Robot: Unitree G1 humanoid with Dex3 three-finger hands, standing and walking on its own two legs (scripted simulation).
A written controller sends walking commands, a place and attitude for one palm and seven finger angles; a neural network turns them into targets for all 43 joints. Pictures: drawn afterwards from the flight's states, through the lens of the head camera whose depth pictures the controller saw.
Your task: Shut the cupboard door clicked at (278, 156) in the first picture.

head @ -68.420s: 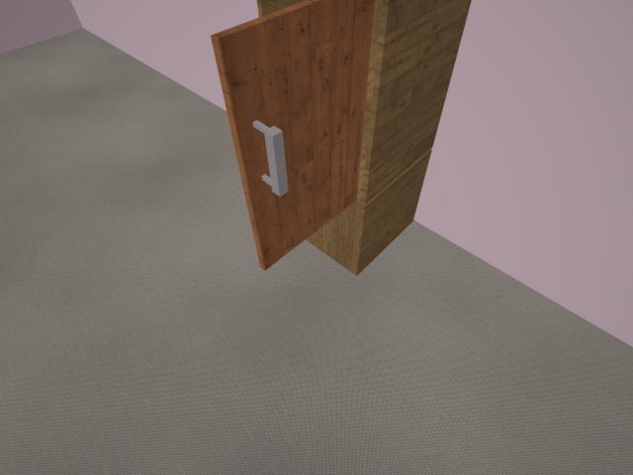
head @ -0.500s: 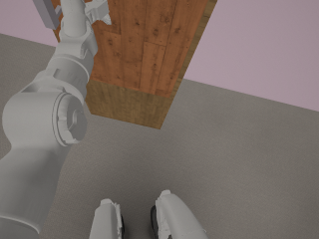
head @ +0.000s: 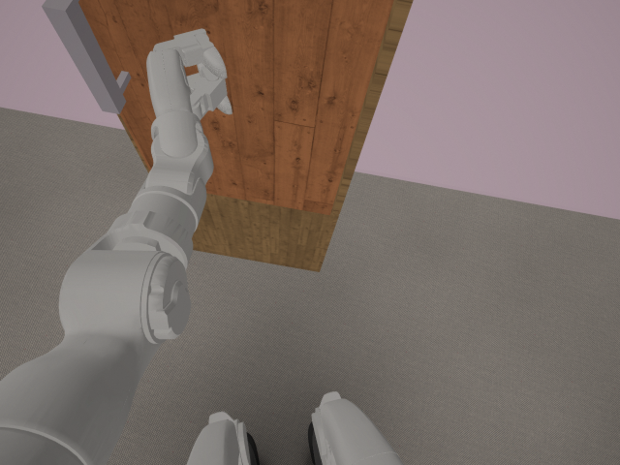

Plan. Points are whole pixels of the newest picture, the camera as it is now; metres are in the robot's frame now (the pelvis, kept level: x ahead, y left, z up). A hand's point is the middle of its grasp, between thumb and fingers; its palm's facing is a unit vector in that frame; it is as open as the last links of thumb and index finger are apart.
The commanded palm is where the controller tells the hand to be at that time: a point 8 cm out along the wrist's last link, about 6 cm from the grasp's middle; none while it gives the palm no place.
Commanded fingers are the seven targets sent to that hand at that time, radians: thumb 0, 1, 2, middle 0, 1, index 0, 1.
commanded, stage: pull the fist back off the door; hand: left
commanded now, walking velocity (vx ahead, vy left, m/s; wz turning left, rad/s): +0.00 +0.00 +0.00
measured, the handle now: (97, 49) +0.63 +0.15 +0.10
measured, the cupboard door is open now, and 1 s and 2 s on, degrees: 0 0 0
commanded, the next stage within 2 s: draw the hand back to the body in 0.20 s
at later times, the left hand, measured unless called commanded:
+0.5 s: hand (199, 119) +0.49 +0.04 +0.12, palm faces +0.05 -1.00 -0.04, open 3.1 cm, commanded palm +0.43 +0.10 +0.13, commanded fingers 0.00 0.90 0.90 -1.30 -1.50 -1.30 -1.50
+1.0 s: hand (61, 257) +0.32 +0.14 +0.18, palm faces +0.08 -0.98 -0.20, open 3.1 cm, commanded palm +0.28 +0.20 +0.19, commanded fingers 0.00 0.90 0.90 -0.89 -1.05 -0.89 -1.05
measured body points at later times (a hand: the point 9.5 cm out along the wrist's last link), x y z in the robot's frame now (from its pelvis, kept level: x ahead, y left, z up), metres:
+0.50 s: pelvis +0.02 -0.02 +0.03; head +0.11 -0.04 +0.47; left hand +0.48 +0.10 +0.13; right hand +0.10 -0.27 -0.10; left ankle +0.02 +0.10 -0.66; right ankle +0.01 -0.11 -0.66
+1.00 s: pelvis +0.01 -0.02 +0.08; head +0.01 -0.05 +0.53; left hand +0.31 +0.19 +0.19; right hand +0.19 -0.25 -0.02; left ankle +0.02 +0.10 -0.66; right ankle +0.01 -0.11 -0.66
